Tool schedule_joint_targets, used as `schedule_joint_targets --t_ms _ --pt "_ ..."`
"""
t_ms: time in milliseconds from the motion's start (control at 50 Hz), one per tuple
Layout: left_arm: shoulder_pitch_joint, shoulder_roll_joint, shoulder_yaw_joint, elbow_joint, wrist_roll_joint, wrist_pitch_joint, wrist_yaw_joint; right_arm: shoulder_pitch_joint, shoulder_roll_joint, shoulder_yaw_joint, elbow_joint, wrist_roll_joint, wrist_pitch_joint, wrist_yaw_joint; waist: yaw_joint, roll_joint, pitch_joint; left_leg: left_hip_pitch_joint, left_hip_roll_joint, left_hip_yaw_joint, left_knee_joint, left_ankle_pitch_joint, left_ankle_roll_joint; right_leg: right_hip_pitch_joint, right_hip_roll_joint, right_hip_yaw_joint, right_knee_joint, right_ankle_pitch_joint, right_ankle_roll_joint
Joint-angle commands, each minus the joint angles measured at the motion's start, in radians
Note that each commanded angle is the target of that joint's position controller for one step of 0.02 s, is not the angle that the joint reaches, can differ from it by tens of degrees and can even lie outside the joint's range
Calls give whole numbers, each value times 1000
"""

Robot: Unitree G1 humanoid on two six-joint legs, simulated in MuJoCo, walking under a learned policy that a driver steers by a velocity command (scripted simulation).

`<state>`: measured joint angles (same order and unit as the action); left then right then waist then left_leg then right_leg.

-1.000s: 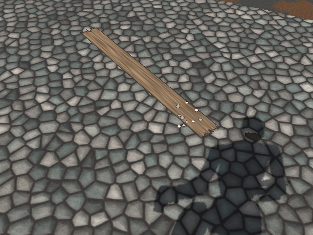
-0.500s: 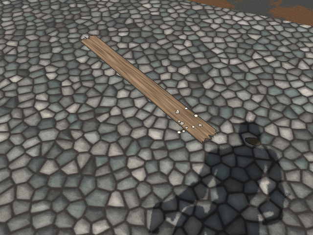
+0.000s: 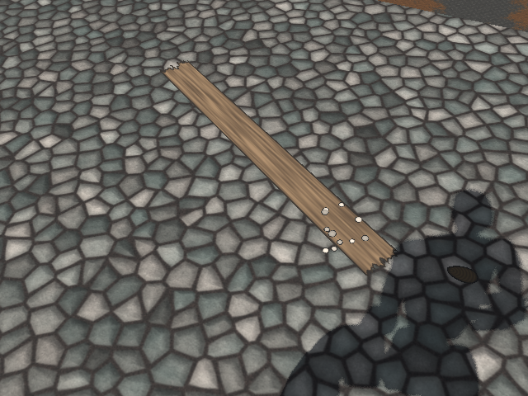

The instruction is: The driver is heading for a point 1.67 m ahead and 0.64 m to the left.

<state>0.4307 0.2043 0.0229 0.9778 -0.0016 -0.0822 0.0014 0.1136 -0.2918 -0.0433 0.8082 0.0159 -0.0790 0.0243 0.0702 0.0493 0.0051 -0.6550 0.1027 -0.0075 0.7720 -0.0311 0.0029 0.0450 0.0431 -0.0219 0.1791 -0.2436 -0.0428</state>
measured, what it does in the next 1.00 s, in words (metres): walks ahead, turning left: left foot, then right foot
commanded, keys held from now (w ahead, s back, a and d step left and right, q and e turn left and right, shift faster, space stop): w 0.32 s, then w+q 0.68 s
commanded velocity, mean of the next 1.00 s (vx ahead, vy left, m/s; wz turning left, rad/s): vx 0.49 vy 0.00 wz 0.27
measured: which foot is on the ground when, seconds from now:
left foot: up 0.00-0.16, down 0.18-0.70, up 0.72-1.00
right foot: down 0.00-0.18, up 0.20-0.68, down 0.70-1.00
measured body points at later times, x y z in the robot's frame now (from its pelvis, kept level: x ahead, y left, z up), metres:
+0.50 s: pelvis +0.29 +0.06 +0.00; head +0.31 +0.06 +0.45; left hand +0.45 +0.32 -0.10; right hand +0.31 -0.22 -0.13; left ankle +0.27 +0.13 -0.75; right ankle +0.43 -0.13 -0.68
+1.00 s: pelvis +0.56 +0.02 +0.00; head +0.58 +0.02 +0.45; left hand +0.52 +0.30 -0.12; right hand +0.78 -0.20 -0.11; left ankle +0.61 +0.21 -0.67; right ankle +0.56 -0.09 -0.75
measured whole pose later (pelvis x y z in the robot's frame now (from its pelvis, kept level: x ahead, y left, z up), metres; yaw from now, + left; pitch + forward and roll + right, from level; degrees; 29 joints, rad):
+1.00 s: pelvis +0.56 +0.02 +0.00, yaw +19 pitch +0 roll -2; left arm 0.28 0.27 0.07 0.89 0.01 -0.10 0.00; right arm 0.20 -0.32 -0.08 0.75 0.03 -0.02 0.01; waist 0.05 0.05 0.04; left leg -0.67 0.11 -0.07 0.97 -0.15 0.00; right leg -0.08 0.02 -0.16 0.26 -0.19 -0.02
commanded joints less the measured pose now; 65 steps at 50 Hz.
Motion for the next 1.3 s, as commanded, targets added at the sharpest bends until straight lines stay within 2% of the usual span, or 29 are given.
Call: schedule_joint_targets --t_ms 20,120,160,180,200,220,240,260,280,320,360,460,600,660,700,720,740,760,780,800,860,960,1120,1180,1220,1240,1260,1280,1300 --pt "35 194 37 -30 -7 -9 14 -186 -15 9 -110 5 -16 9 19 -124 126 15 -43 47 -163 116 -11 -113 -224 103 -111 245 -135" --pt "31 211 49 -15 -18 6 16 -207 -60 -2 -138 8 -25 29 -33 -130 110 57 -60 17 -263 49 56 52 -298 92 -16 439 -108" --pt "6 234 58 -24 -6 21 17 -66 -110 -27 -103 7 -23 24 -116 -166 -7 257 -120 60 -249 -24 96 87 -285 71 173 799 -85" --pt "-1 222 53 -32 2 32 18 104 -147 -50 -52 10 -18 15 -198 -157 -113 481 -137 78 -255 -15 125 24 -239 36 379 870 -58" --pt "21 183 36 -57 19 33 19 282 -211 -67 -15 -3 -12 3 -245 -50 -260 819 50 -141 -211 -39 186 -224 -186 17 695 565 -32" --pt "178 20 -7 -49 7 11 2 335 -257 -75 18 -9 -10 14 -150 253 -423 1117 276 -664 -370 -375 350 -591 23 61 1044 -241 25" --pt "95 134 17 -43 -24 -15 -2 303 -152 -48 14 -3 -13 15 -188 159 -350 1054 254 -752 -491 -484 308 -698 -11 180 1162 -311 4" --pt "-24 201 36 -88 -51 -32 -4 210 -121 -37 3 -3 -18 11 -172 104 -177 905 231 -593 -510 -415 265 -765 -62 150 1178 -231 -12" --pt "-100 204 37 -105 -43 -39 4 131 -105 -31 -10 -8 -22 11 -142 -23 -88 738 189 -463 -535 -265 234 -720 -116 124 1126 -135 -19" --pt "-92 178 43 -106 -17 -31 10 77 -75 -24 -11 -31 -36 16 -77 -12 -49 557 136 -316 -568 -20 232 -610 -178 127 1043 -48 -11" --pt "-71 139 39 -110 -11 -11 13 73 -75 -23 1 -21 -38 18 -43 -1 -36 484 110 -281 -630 -65 258 -581 -191 115 981 -34 3" --pt "-281 140 36 -197 12 -8 15 159 -127 -38 32 -5 -29 -13 -82 -22 59 449 74 -207 -678 -43 253 -690 -179 91 640 176 68" --pt "-501 146 27 -270 -11 -34 -14 285 -147 -45 68 15 0 -34 -145 10 53 516 71 -218 -573 -47 198 -567 -92 87 322 338 78" --pt "-462 194 43 -272 -14 -46 -20 277 -165 -56 62 12 15 -43 -104 44 30 571 103 -281 -483 -28 171 -474 -84 95 273 232 52" --pt "-256 255 74 -225 -5 -54 -10 259 -121 -42 43 2 19 -40 -2 27 -97 508 18 -242 -245 64 125 -171 -110 96 249 180 -8" --pt "-83 322 91 -208 6 -51 -1 260 -50 -18 7 -21 19 -38 58 -102 -270 351 -69 -163 64 -149 87 106 -299 277 278 130 -66" --pt "-53 367 103 -184 9 -33 -9 391 19 0 -23 12 4 -35 -18 -424 -361 -5 -178 -80 357 -573 42 358 -488 713 163 -113 -196" --pt "-92 249 74 -209 7 -33 -14 358 -97 -25 -2 33 3 -40 4 -280 -271 -96 -105 -159 481 -540 43 277 -458 720 112 -249 -166" --pt "-147 195 59 -218 1 -33 -12 272 -144 -41 -19 35 7 -41 7 -195 -151 -118 -71 -144 495 -444 45 157 -422 549 101 -189 -127" --pt "-205 181 52 -221 5 -34 -15 243 -129 -43 -24 27 14 -44 -21 -127 -89 -73 -32 -126 473 -364 35 37 -378 431 79 -52 -112" --pt "-261 154 50 -203 16 -39 -13 229 -75 -46 -41 19 35 -31 -67 -165 -13 13 28 -108 395 -260 19 -132 -310 223 1 128 -116" --pt "-236 203 71 -167 11 -43 -4 135 -41 -37 -108 10 52 -18 -63 -123 33 -59 43 -96 220 -111 -7 -131 -318 54 -52 284 -148" --pt "-151 263 91 -132 -14 -5 9 -93 -31 -24 -208 9 45 28 6 -91 89 -32 4 22 -100 4 40 7 -332 -128 -21 363 -102" --pt "-159 300 102 -134 -27 16 13 -71 -68 -42 -230 7 51 36 -41 -127 44 79 -65 90 -130 -129 92 64 -341 -175 122 713 -72" --pt "-182 314 105 -144 -35 32 18 142 -137 -85 -181 10 58 28 -173 -125 -79 378 -155 136 -192 -134 150 6 -304 -221 431 906 -36" --pt "-172 284 92 -155 -19 29 22 322 -209 -122 -131 12 68 9 -252 -60 -169 688 -130 36 -220 -108 196 -209 -266 -225 711 696 10" --pt "-92 127 45 -211 29 9 11 304 -326 -137 -130 22 66 -5 -133 224 -214 1000 131 -488 -285 -213 349 -670 -84 -184 1067 -248 73" --pt "-151 174 42 -236 -6 -35 -2 321 -283 -116 -177 8 44 2 -176 150 -390 1082 247 -867 -467 -407 451 -810 -12 81 1231 -384 70" --pt "-261 241 59 -267 -48 -58 -11 292 -209 -95 -164 0 27 8 -200 64 -253 1012 220 -734 -500 -358 386 -907 -68 114 1224 -281 45"
Next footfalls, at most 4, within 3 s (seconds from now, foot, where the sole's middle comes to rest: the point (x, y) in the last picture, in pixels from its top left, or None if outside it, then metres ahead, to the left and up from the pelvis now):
0.18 left None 0.31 0.14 -0.78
0.70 right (339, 361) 0.60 -0.08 -0.78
1.24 left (219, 296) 0.78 0.25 -0.78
1.74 right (228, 203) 1.12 0.27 -0.78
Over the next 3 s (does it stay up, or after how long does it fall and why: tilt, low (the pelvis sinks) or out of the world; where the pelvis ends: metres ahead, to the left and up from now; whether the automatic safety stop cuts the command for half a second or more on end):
stays up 1.43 0.65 0.00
